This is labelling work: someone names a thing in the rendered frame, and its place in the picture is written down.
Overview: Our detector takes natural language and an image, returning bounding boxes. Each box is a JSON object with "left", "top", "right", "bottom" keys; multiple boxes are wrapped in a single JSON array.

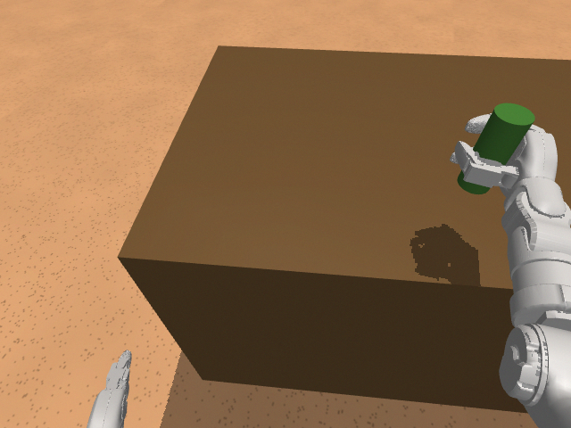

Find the left robot hand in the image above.
[{"left": 87, "top": 350, "right": 132, "bottom": 428}]

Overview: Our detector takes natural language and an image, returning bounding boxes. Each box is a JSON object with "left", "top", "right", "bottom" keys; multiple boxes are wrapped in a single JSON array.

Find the can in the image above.
[{"left": 458, "top": 103, "right": 535, "bottom": 194}]

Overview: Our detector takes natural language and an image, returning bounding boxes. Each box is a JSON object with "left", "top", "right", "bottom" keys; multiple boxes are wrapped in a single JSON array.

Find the right robot hand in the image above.
[{"left": 450, "top": 113, "right": 558, "bottom": 197}]

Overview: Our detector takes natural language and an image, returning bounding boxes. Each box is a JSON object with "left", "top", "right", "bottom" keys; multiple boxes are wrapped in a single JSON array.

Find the right robot arm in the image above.
[{"left": 499, "top": 177, "right": 571, "bottom": 428}]

